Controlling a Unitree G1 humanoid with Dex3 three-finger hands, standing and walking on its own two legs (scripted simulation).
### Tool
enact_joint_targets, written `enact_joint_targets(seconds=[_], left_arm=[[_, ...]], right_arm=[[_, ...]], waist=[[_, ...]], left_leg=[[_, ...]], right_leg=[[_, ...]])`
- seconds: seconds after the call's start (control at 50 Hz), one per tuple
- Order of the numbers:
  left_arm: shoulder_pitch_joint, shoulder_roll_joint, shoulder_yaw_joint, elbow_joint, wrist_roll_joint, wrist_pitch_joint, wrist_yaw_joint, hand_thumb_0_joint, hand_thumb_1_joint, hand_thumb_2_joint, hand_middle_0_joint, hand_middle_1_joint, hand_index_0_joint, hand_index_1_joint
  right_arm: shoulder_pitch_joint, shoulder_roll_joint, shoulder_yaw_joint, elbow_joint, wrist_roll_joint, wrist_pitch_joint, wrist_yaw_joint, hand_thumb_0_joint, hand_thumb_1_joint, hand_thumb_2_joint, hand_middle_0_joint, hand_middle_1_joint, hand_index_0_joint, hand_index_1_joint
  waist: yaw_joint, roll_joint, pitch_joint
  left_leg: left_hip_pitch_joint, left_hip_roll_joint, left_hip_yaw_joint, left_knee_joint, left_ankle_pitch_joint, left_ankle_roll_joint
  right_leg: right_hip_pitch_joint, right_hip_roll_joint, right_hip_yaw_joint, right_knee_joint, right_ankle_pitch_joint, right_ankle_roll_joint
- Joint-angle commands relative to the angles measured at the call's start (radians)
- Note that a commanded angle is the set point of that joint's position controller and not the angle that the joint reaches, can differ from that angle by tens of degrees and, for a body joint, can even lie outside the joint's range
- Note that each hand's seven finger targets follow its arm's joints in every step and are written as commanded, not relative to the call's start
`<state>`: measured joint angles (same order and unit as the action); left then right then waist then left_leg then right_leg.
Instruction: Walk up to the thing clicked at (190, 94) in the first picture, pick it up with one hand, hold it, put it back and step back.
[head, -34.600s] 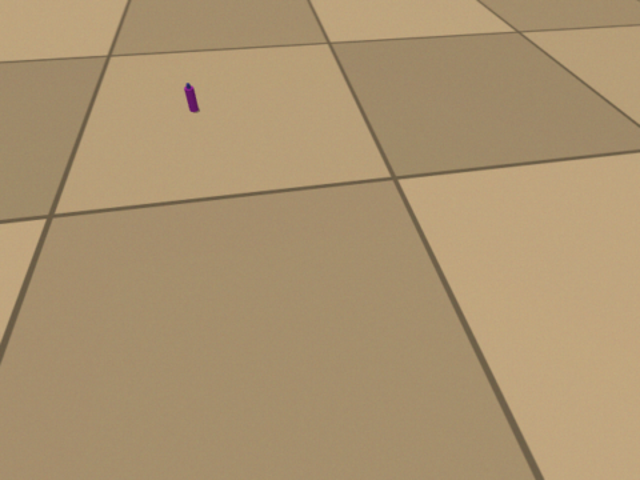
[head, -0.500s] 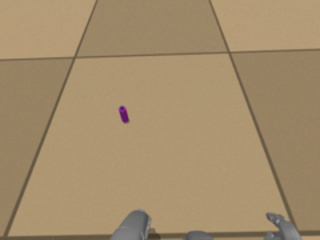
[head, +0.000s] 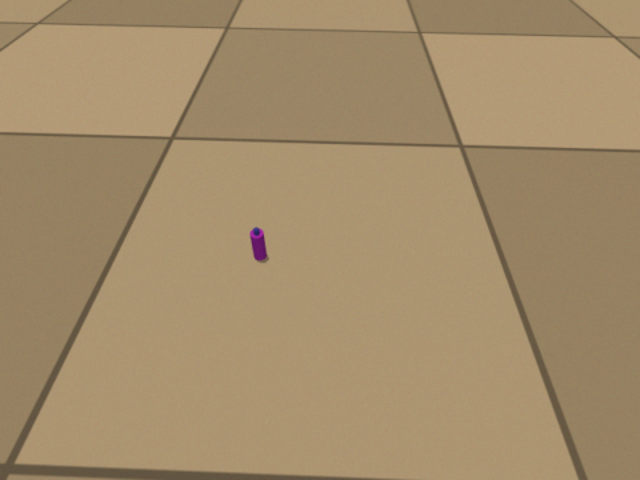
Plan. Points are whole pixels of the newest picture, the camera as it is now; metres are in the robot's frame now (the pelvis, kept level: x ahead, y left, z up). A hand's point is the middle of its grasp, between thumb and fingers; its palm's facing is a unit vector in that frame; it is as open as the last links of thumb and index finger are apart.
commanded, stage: step back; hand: left
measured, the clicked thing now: (258, 242) +1.05 +0.23 -0.68
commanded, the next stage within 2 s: stand in 0.58 s
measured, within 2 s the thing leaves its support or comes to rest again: neither
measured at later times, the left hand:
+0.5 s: hand out of the picture +0.14 +0.29 -0.14, palm faces -0.02 -0.93 -0.36, open 7.4 cm
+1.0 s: hand out of the picture +0.13 +0.27 -0.13, palm faces -0.04 -0.94 -0.33, open 7.4 cm
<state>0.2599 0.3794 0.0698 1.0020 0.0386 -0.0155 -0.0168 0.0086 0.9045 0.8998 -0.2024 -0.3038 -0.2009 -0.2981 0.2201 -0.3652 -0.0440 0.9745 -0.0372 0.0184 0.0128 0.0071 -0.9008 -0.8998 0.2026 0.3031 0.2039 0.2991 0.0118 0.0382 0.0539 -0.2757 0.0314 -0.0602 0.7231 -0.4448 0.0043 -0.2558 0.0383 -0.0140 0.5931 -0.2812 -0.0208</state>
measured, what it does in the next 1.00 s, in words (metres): stands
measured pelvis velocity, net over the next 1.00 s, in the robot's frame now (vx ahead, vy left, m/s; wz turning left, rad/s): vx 0.04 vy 0.02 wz -0.01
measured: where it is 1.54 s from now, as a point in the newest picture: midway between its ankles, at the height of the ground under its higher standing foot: outside the picture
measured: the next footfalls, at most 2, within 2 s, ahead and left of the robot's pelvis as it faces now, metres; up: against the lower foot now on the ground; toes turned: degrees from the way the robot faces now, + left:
none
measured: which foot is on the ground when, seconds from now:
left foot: down 0.00-1.00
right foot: down 0.00-1.00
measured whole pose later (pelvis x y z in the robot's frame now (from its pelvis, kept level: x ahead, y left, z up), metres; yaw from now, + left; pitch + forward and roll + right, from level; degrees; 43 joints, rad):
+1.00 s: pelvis +0.04 +0.02 +0.02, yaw -1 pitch -3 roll +0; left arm 0.07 0.34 0.00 1.14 0.01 -0.01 0.00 0.01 0.90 0.90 -0.20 -0.30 -0.20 -0.30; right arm 0.07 -0.34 -0.01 1.14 0.00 -0.02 0.01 0.01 -0.90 -0.90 0.20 0.30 0.20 0.30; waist -0.01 0.00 0.07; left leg -0.10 0.01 0.02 0.32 -0.17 -0.01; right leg -0.09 -0.01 0.02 0.32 -0.19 0.02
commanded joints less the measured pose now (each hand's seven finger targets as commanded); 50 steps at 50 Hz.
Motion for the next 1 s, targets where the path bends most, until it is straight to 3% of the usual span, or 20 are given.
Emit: enact_joint_targets(seconds=[0.0, 0.06, 0.12, 0.14, 0.16, 0.18, 0.2, 0.22, 0.24, 0.28, 0.3, 0.32, 0.34, 0.42, 0.54, 0.56, 0.64, 0.76, 0.86, 0.98], left_arm=[[-0.068, 0.304, 0.071, -0.108, -0.001, -0.054, 0.025, 0.0, 0.9, 0.9, -0.2, -0.3, -0.2, -0.3], [-0.085, 0.273, 0.059, -0.103, -0.001, -0.055, 0.023, 0.0, 0.9, 0.9, -0.2, -0.3, -0.2, -0.3], [-0.127, 0.244, 0.035, -0.112, -0.01, -0.039, 0.018, 0.0, 0.9, 0.9, -0.2, -0.3, -0.2, -0.3], [-0.103, 0.211, 0.016, -0.113, -0.012, -0.033, 0.016, 0.0, 0.9, 0.9, -0.2, -0.3, -0.2, -0.3], [-0.11, 0.163, 0.0, -0.117, -0.017, -0.028, 0.016, 0.0, 0.9, 0.9, -0.2, -0.3, -0.2, -0.3], [-0.106, 0.131, -0.008, -0.113, -0.035, -0.021, 0.017, 0.0, 0.9, 0.9, -0.2, -0.3, -0.2, -0.3], [-0.089, 0.195, 0.012, -0.091, -0.033, -0.015, 0.025, 0.0, 0.9, 0.9, -0.2, -0.3, -0.2, -0.3], [-0.087, 0.198, 0.009, -0.081, -0.03, -0.019, 0.024, 0.0, 0.9, 0.9, -0.2, -0.3, -0.2, -0.3], [-0.074, 0.178, 0.005, -0.072, -0.029, -0.022, 0.022, 0.0, 0.9, 0.9, -0.2, -0.3, -0.2, -0.3], [-0.052, 0.176, 0.005, -0.045, -0.032, -0.038, 0.027, 0.0, 0.9, 0.9, -0.2, -0.3, -0.2, -0.3], [-0.055, 0.194, 0.012, -0.036, -0.032, -0.043, 0.03, 0.0, 0.9, 0.9, -0.2, -0.3, -0.2, -0.3], [-0.071, 0.217, 0.013, -0.036, -0.032, -0.044, 0.03, 0.0, 0.9, 0.9, -0.2, -0.3, -0.2, -0.3], [-0.112, 0.23, 0.013, -0.044, -0.03, -0.042, 0.028, 0.0, 0.9, 0.9, -0.2, -0.3, -0.2, -0.3], [-0.142, 0.204, -0.003, -0.029, -0.032, -0.036, 0.032, 0.0, 0.9, 0.9, -0.2, -0.3, -0.2, -0.3], [-0.185, 0.205, -0.006, -0.02, -0.03, -0.035, 0.035, 0.0, 0.9, 0.9, -0.2, -0.3, -0.2, -0.3], [-0.198, 0.173, -0.021, 0.005, -0.041, -0.031, 0.033, 0.0, 0.9, 0.9, -0.2, -0.3, -0.2, -0.3], [-0.211, 0.176, -0.025, 0.022, -0.038, -0.027, 0.036, 0.0, 0.9, 0.9, -0.2, -0.3, -0.2, -0.3], [-0.234, 0.18, -0.024, 0.056, -0.033, -0.017, 0.03, 0.0, 0.9, 0.9, -0.2, -0.3, -0.2, -0.3], [-0.239, 0.178, -0.025, 0.073, -0.034, -0.023, 0.027, 0.0, 0.9, 0.9, -0.2, -0.3, -0.2, -0.3], [-0.242, 0.179, -0.026, 0.082, -0.031, -0.021, 0.024, 0.0, 0.9, 0.9, -0.2, -0.3, -0.2, -0.3]], right_arm=[[-0.046, -0.218, -0.063, -0.085, 0.007, -0.039, -0.013, 0.0, -0.9, -0.9, 0.2, 0.3, 0.2, 0.3], [-0.012, -0.191, -0.06, -0.06, 0.004, -0.047, -0.008, 0.0, -0.9, -0.9, 0.2, 0.3, 0.2, 0.3], [0.014, -0.157, -0.059, -0.035, 0.005, -0.057, -0.005, 0.0, -0.9, -0.9, 0.2, 0.3, 0.2, 0.3], [0.007, -0.169, -0.063, -0.034, 0.001, -0.062, -0.012, 0.0, -0.9, -0.9, 0.2, 0.3, 0.2, 0.3], [0.012, -0.196, -0.07, -0.032, -0.008, -0.067, -0.019, 0.0, -0.9, -0.9, 0.2, 0.3, 0.2, 0.3], [-0.04, -0.251, -0.071, -0.047, -0.004, -0.071, -0.024, 0.0, -0.9, -0.9, 0.2, 0.3, 0.2, 0.3], [-0.077, -0.291, -0.075, -0.057, 0.004, -0.07, -0.019, 0.0, -0.9, -0.9, 0.2, 0.3, 0.2, 0.3], [-0.109, -0.267, -0.067, -0.057, 0.002, -0.069, -0.017, 0.0, -0.9, -0.9, 0.2, 0.3, 0.2, 0.3], [-0.13, -0.252, -0.06, -0.057, 0.002, -0.068, -0.018, 0.0, -0.9, -0.9, 0.2, 0.3, 0.2, 0.3], [-0.161, -0.224, -0.048, -0.048, 0.011, -0.065, -0.019, 0.0, -0.9, -0.9, 0.2, 0.3, 0.2, 0.3], [-0.148, -0.2, -0.038, -0.04, 0.02, -0.064, -0.02, 0.0, -0.9, -0.9, 0.2, 0.3, 0.2, 0.3], [-0.139, -0.189, -0.036, -0.039, 0.026, -0.061, -0.021, 0.0, -0.9, -0.9, 0.2, 0.3, 0.2, 0.3], [-0.12, -0.185, -0.036, -0.027, 0.024, -0.058, -0.023, 0.0, -0.9, -0.9, 0.2, 0.3, 0.2, 0.3], [-0.167, -0.193, -0.039, -0.001, 0.022, -0.059, -0.023, 0.0, -0.9, -0.9, 0.2, 0.3, 0.2, 0.3], [-0.19, -0.185, -0.035, 0.032, 0.02, -0.056, -0.021, 0.0, -0.9, -0.9, 0.2, 0.3, 0.2, 0.3], [-0.18, -0.187, -0.024, 0.045, 0.036, -0.058, -0.018, 0.0, -0.9, -0.9, 0.2, 0.3, 0.2, 0.3], [-0.183, -0.189, -0.02, 0.068, 0.036, -0.063, -0.021, 0.0, -0.9, -0.9, 0.2, 0.3, 0.2, 0.3], [-0.218, -0.179, -0.012, 0.081, 0.034, -0.06, -0.02, 0.0, -0.9, -0.9, 0.2, 0.3, 0.2, 0.3], [-0.217, -0.186, -0.009, 0.097, 0.034, -0.063, -0.019, 0.0, -0.9, -0.9, 0.2, 0.3, 0.2, 0.3], [-0.214, -0.188, -0.007, 0.109, 0.031, -0.056, -0.016, 0.0, -0.9, -0.9, 0.2, 0.3, 0.2, 0.3]], waist=[[0.017, -0.091, 0.071], [0.007, -0.163, 0.01], [-0.026, -0.183, -0.029], [-0.03, -0.132, -0.048], [-0.039, -0.043, -0.066], [-0.018, 0.089, -0.059], [-0.01, 0.073, -0.046], [0.009, 0.041, -0.03], [0.021, 0.059, -0.032], [0.034, 0.102, -0.064], [0.027, 0.08, -0.099], [0.01, 0.048, -0.109], [-0.008, 0.011, -0.104], [0.001, -0.033, -0.106], [-0.004, -0.05, -0.115], [-0.015, -0.043, -0.132], [-0.017, -0.033, -0.154], [-0.011, -0.025, -0.11], [-0.013, -0.024, -0.114], [-0.015, -0.041, -0.074]], left_leg=[[-0.254, -0.001, -0.069, 0.183, -0.072, 0.013], [-0.135, 0.012, -0.002, 0.061, -0.028, 0.007], [0.079, -0.039, 0.088, -0.215, 0.113, 0.006], [0.167, -0.032, 0.052, -0.286, 0.198, 0.011], [0.204, 0.064, -0.089, -0.345, 0.203, 0.031], [0.15, 0.237, -0.338, -0.442, 0.092, 0.106], [0.03, 0.304, -0.359, -0.438, 0.034, 0.196], [0.004, 0.278, -0.307, -0.411, 0.089, 0.19], [0.022, 0.238, -0.23, -0.372, 0.182, 0.159], [0.038, 0.148, -0.085, -0.27, 0.457, 0.075], [0.019, 0.116, -0.054, -0.231, 0.53, 0.044], [0.014, 0.081, -0.027, -0.223, 0.447, 0.028], [0.037, 0.068, -0.016, -0.24, 0.387, 0.023], [0.086, 0.091, -0.026, -0.266, 0.431, 0.042], [0.117, 0.087, 0.002, -0.294, 0.476, 0.035], [0.161, 0.104, -0.034, -0.337, 0.538, 0.037], [0.228, 0.111, -0.019, -0.348, 0.693, 0.028], [0.203, 0.102, -0.014, -0.428, 0.515, 0.014], [0.218, 0.104, -0.011, -0.437, 0.511, 0.01], [0.192, 0.097, -0.017, -0.466, 0.347, 0.007]], right_leg=[[0.031, -0.378, 0.544, -0.352, -0.381, -0.217], [0.008, -0.295, 0.355, -0.29, -0.195, -0.158], [-0.073, -0.22, 0.193, -0.176, 0.012, -0.115], [-0.115, -0.189, 0.154, -0.099, 0.105, -0.08], [-0.163, -0.142, 0.106, 0.005, 0.145, -0.047], [-0.203, -0.042, 0.044, 0.089, -0.048, 0.004], [-0.095, -0.063, 0.053, 0.144, -0.216, 0.009], [-0.062, -0.063, 0.059, 0.127, -0.215, 0.0], [-0.034, -0.07, 0.052, 0.046, -0.164, -0.008], [0.074, -0.084, 0.069, -0.139, 0.107, -0.01], [0.138, -0.102, 0.113, -0.126, 0.25, -0.016], [0.137, -0.131, 0.146, -0.116, 0.286, -0.032], [0.117, -0.153, 0.163, -0.108, 0.286, -0.042], [0.111, -0.14, 0.126, -0.126, 0.308, -0.028], [0.138, -0.147, 0.125, -0.153, 0.357, -0.02], [0.146, -0.154, 0.114, -0.174, 0.384, -0.009], [0.182, -0.153, 0.096, -0.198, 0.454, 0.004], [0.189, -0.153, 0.099, -0.268, 0.307, 0.011], [0.194, -0.165, 0.112, -0.293, 0.32, 0.009], [0.146, -0.163, 0.116, -0.335, 0.183, 0.008]])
